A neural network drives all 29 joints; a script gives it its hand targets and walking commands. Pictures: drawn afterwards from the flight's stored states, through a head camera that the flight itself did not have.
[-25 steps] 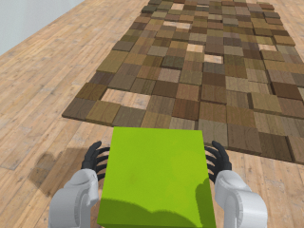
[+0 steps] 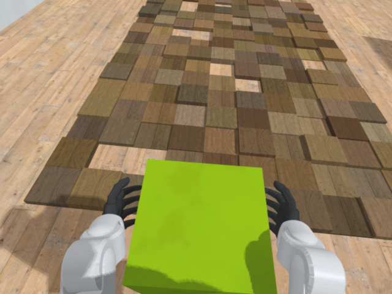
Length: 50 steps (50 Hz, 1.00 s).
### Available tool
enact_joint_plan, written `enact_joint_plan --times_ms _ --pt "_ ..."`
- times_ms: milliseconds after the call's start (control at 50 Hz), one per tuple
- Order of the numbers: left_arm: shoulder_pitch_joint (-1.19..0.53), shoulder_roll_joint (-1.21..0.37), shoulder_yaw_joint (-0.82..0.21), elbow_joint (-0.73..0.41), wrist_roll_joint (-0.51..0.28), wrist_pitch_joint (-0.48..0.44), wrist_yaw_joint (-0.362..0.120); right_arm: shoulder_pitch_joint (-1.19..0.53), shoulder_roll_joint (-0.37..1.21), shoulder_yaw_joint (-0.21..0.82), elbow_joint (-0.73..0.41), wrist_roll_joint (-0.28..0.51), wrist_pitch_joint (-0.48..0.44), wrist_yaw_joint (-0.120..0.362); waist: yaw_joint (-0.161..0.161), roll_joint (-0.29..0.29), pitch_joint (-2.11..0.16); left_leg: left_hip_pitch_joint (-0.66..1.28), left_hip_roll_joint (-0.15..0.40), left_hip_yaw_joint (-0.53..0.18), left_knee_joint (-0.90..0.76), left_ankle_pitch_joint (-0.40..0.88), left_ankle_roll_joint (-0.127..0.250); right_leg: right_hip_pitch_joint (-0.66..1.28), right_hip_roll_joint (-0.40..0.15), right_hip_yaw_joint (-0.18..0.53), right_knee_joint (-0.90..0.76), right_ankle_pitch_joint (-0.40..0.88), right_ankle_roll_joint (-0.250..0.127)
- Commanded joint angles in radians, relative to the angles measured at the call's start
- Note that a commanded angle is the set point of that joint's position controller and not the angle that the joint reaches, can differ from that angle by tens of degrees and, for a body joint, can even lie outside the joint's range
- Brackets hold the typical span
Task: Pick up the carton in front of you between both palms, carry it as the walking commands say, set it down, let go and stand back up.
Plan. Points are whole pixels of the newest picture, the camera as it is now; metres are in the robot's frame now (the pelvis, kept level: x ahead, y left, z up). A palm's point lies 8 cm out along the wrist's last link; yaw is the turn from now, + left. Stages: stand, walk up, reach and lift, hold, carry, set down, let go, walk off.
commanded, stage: carry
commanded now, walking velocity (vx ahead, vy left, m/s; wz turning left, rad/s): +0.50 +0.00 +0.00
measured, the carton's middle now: (197, 237) +0.24 +0.00 -0.01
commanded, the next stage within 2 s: none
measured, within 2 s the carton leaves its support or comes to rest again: neither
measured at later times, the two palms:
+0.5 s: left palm (150, 86) +0.64 +0.13 +0.07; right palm (250, 84) +0.67 -0.16 +0.07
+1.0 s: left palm (157, 24) +0.99 +0.15 +0.10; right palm (237, 28) +0.98 -0.15 +0.10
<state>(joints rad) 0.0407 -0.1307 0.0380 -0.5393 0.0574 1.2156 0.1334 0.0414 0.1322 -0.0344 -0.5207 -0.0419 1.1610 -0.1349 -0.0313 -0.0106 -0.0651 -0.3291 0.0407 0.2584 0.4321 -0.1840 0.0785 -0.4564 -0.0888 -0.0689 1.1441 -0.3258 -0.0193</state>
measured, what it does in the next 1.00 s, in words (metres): walks ahead: right foot, then left foot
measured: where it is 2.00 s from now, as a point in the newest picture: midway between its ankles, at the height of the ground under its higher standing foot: (191, 127)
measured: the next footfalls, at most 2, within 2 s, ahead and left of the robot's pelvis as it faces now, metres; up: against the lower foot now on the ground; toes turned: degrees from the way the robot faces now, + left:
right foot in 0.32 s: +0.41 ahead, -0.11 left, +0.00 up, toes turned -7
left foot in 0.78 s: +0.71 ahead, +0.09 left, +0.02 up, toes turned +10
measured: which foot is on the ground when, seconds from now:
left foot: down 0.00-0.32, up 0.34-0.76, down 0.78-1.00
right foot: up 0.00-0.30, down 0.32-0.82, up 0.84-1.00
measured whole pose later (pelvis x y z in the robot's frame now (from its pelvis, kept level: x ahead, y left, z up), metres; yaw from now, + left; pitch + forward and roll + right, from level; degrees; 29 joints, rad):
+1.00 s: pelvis +0.67 +0.01 +0.02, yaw +1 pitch +5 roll -1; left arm -0.35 -0.16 0.23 -0.27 0.06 1.06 0.14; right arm -0.36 0.14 -0.19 -0.24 -0.02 1.04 -0.17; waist -0.08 0.00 0.04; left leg -0.33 0.00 0.16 0.46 -0.23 0.08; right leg -0.60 -0.03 -0.03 1.14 -0.35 -0.04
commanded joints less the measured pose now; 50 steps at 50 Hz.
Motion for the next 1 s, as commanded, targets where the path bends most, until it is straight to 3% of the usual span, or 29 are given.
enact_joint_plan --times_ms 0,60,120,240,260,280,300,320,340,360,380,400,420,460,540,620,680,700,740,760,780,800,820,840,860,880,920,980 --pt "-0.392 -0.841 -0.651 -0.095 -0.256 -0.077 -0.126 -0.396 0.857 0.667 -0.109 0.300 -0.021 0.151 0.018 0.103 -0.256 0.316 0.268 -0.303 -0.258 0.070 0.045 -0.130 -0.036 0.014 -0.118 0.083 0.000" --pt "-0.400 -0.787 -0.634 -0.074 -0.221 -0.092 -0.106 -0.402 0.781 0.651 -0.080 0.289 -0.032 0.151 0.017 0.132 -0.189 0.333 0.237 -0.226 -0.289 0.084 0.050 -0.186 -0.027 -0.036 -0.291 0.169 0.019" --pt "-0.470 -0.699 -0.608 -0.054 -0.219 -0.095 -0.077 -0.441 0.686 0.601 -0.035 0.266 -0.038 0.122 0.016 0.145 -0.131 0.340 0.204 -0.161 -0.270 0.178 0.051 -0.188 -0.008 -0.080 -0.444 0.240 0.021" --pt "-0.693 -0.496 -0.486 0.099 -0.214 -0.091 -0.002 -0.619 0.496 0.462 0.131 0.201 -0.045 0.012 0.000 0.170 -0.059 0.360 0.201 -0.112 -0.183 0.259 0.045 -0.112 0.023 -0.110 -0.571 0.284 -0.035" --pt "-0.720 -0.484 -0.454 0.141 -0.207 -0.094 0.009 -0.667 0.488 0.446 0.162 0.194 -0.047 -0.004 0.019 0.175 -0.083 0.356 0.198 -0.097 -0.114 0.337 0.035 -0.040 0.039 -0.126 -0.573 0.248 -0.046" --pt "-0.735 -0.479 -0.423 0.187 -0.200 -0.099 0.018 -0.718 0.490 0.434 0.188 0.192 -0.049 -0.018 0.059 0.154 -0.134 0.327 0.176 -0.056 0.016 0.424 0.016 0.101 0.082 -0.174 -0.596 0.204 -0.050" --pt "-0.745 -0.476 -0.392 0.236 -0.194 -0.106 0.026 -0.763 0.500 0.424 0.211 0.189 -0.053 -0.028 0.098 0.079 -0.212 0.260 0.123 -0.022 0.235 0.459 -0.011 0.302 0.132 -0.200 -0.617 0.135 -0.047" --pt "-0.756 -0.480 -0.364 0.275 -0.182 -0.112 0.033 -0.820 0.503 0.411 0.228 0.184 -0.057 -0.037 0.130 -0.074 -0.289 0.108 0.083 -0.026 0.521 0.250 -0.035 0.470 -0.035 0.049 -0.691 -0.014 -0.053" --pt "-0.824 -0.469 -0.351 0.297 -0.182 -0.124 0.041 -0.849 0.534 0.403 0.244 0.185 -0.062 -0.042 0.101 -0.339 -0.353 -0.225 -0.085 -0.098 0.795 -0.205 -0.076 0.665 -0.288 0.586 -0.837 -0.108 -0.204" --pt "-0.849 -0.522 -0.364 0.320 -0.202 -0.130 0.040 -0.900 0.558 0.401 0.262 0.202 -0.072 -0.045 0.101 -0.313 -0.352 -0.341 -0.074 -0.232 0.939 -0.313 -0.047 0.689 -0.305 0.638 -0.887 -0.009 -0.232" --pt "-0.897 -0.581 -0.382 0.326 -0.224 -0.144 0.031 -0.952 0.616 0.409 0.270 0.214 -0.085 -0.041 0.093 -0.254 -0.361 -0.372 -0.029 -0.271 0.991 -0.281 -0.017 0.671 -0.287 0.539 -0.836 0.152 -0.226" --pt "-0.950 -0.654 -0.401 0.329 -0.244 -0.156 0.018 -0.991 0.665 0.401 0.281 0.207 -0.097 -0.038 0.083 -0.128 -0.370 -0.374 0.003 -0.278 0.971 -0.236 -0.002 0.633 -0.264 0.442 -0.801 0.259 -0.210" --pt "-1.015 -0.709 -0.423 0.321 -0.258 -0.172 0.005 -1.025 0.713 0.397 0.306 0.206 -0.109 -0.031 0.077 -0.056 -0.359 -0.363 0.034 -0.278 0.908 -0.189 0.000 0.574 -0.249 0.364 -0.802 0.328 -0.190" --pt "-1.106 -0.773 -0.455 0.311 -0.279 -0.198 -0.015 -1.044 0.776 0.409 0.352 0.191 -0.133 -0.018 0.070 -0.075 -0.390 -0.331 0.048 -0.263 0.812 -0.138 -0.009 0.555 -0.224 0.273 -0.821 0.348 -0.162" --pt "-1.107 -0.800 -0.480 0.327 -0.279 -0.222 -0.036 -1.009 0.815 0.432 0.394 0.167 -0.163 -0.004 0.070 -0.077 -0.383 -0.424 0.038 -0.213 0.648 -0.110 -0.036 0.628 -0.204 0.174 -0.825 0.477 -0.180" --pt "-1.025 -0.777 -0.475 0.319 -0.255 -0.220 -0.036 -0.983 0.802 0.458 0.346 0.174 -0.168 0.000 0.087 -0.094 -0.332 -0.468 0.020 -0.148 0.440 -0.009 -0.048 0.695 -0.153 0.085 -0.804 0.632 -0.169" --pt "-0.963 -0.746 -0.479 0.281 -0.246 -0.206 -0.032 -0.958 0.777 0.480 0.285 0.192 -0.156 0.003 0.092 -0.114 -0.280 -0.398 -0.023 -0.082 0.246 0.072 -0.045 0.697 -0.114 0.017 -0.785 0.750 -0.145" --pt "-0.942 -0.731 -0.478 0.272 -0.240 -0.199 -0.029 -0.945 0.764 0.483 0.270 0.195 -0.148 0.005 0.085 -0.125 -0.264 -0.336 -0.045 -0.052 0.169 0.093 -0.040 0.678 -0.104 -0.012 -0.783 0.800 -0.128" --pt "-0.901 -0.704 -0.473 0.256 -0.225 -0.183 -0.023 -0.913 0.738 0.485 0.252 0.200 -0.131 0.007 0.038 -0.168 -0.277 -0.125 -0.096 -0.003 0.064 0.133 -0.017 0.625 -0.098 -0.070 -0.682 1.002 -0.080" --pt "-0.892 -0.695 -0.471 0.245 -0.217 -0.173 -0.020 -0.889 0.728 0.484 0.254 0.201 -0.123 0.008 -0.012 -0.154 -0.358 0.097 -0.112 0.021 0.024 0.145 -0.001 0.558 -0.077 -0.134 -0.513 0.987 -0.046" --pt "-0.892 -0.681 -0.475 0.229 -0.212 -0.165 -0.017 -0.861 0.716 0.480 0.248 0.201 -0.118 0.009 -0.062 -0.078 -0.436 0.339 -0.012 -0.121 0.038 0.119 0.017 0.384 -0.054 -0.124 -0.323 0.713 -0.018" --pt "-0.885 -0.691 -0.478 0.211 -0.216 -0.153 -0.018 -0.867 0.693 0.476 0.242 0.199 -0.116 0.006 -0.059 0.219 -0.551 0.615 0.269 -0.623 0.013 0.091 0.179 0.045 0.065 -0.091 -0.003 0.340 0.025" --pt "-0.894 -0.679 -0.473 0.213 -0.217 -0.150 -0.016 -0.865 0.715 0.488 0.241 0.215 -0.110 0.009 -0.041 0.309 -0.515 0.692 0.332 -0.824 -0.081 0.266 0.232 -0.180 0.169 0.005 0.191 -0.157 0.015" --pt "-0.897 -0.706 -0.474 0.216 -0.223 -0.152 -0.011 -0.878 0.721 0.504 0.215 0.238 -0.106 0.015 -0.043 0.233 -0.483 0.690 0.320 -0.724 -0.035 0.368 0.225 -0.275 0.108 0.090 0.275 -0.157 -0.017" --pt "-0.913 -0.719 -0.465 0.205 -0.219 -0.157 -0.011 -0.912 0.751 0.532 0.193 0.263 -0.110 0.025 -0.055 0.113 -0.456 0.644 0.299 -0.637 -0.009 0.452 0.198 -0.299 0.070 0.104 0.245 -0.125 -0.032" --pt "-0.928 -0.732 -0.463 0.208 -0.214 -0.163 -0.012 -0.956 0.773 0.553 0.172 0.282 -0.117 0.035 -0.054 0.047 -0.416 0.580 0.283 -0.566 -0.018 0.439 0.159 -0.305 0.040 0.108 0.170 -0.086 -0.036" --pt "-0.937 -0.736 -0.465 0.211 -0.198 -0.176 -0.012 -1.017 0.791 0.580 0.149 0.311 -0.130 0.050 -0.036 0.067 -0.403 0.492 0.253 -0.490 -0.058 0.336 0.122 -0.245 0.022 0.092 0.048 -0.024 -0.033" --pt "-0.915 -0.705 -0.459 0.223 -0.168 -0.183 0.001 -1.017 0.760 0.576 0.159 0.331 -0.134 0.055 -0.027 0.111 -0.379 0.460 0.241 -0.411 -0.096 0.324 0.139 -0.255 0.034 0.043 -0.069 0.001 -0.019"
